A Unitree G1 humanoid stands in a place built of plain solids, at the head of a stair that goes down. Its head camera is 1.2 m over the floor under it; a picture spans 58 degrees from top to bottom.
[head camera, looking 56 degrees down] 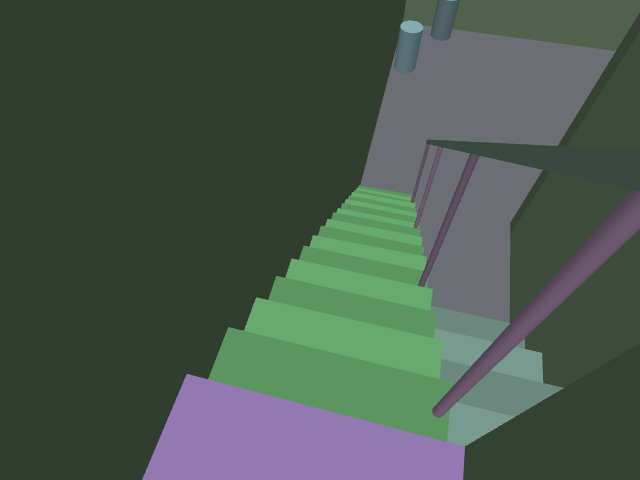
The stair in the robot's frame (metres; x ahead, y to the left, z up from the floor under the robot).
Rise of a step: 0.20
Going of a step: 0.22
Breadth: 0.76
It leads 14 degrees to the right of straight ahead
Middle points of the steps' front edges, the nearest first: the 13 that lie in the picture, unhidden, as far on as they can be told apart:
0.27 0.00 0.00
0.49 -0.05 -0.19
0.70 -0.11 -0.39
0.91 -0.16 -0.60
1.13 -0.21 -0.79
1.35 -0.27 -0.99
1.56 -0.32 -1.18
1.77 -0.37 -1.37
1.98 -0.43 -1.57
2.20 -0.48 -1.76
2.40 -0.53 -1.96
2.63 -0.59 -2.17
2.83 -0.64 -2.36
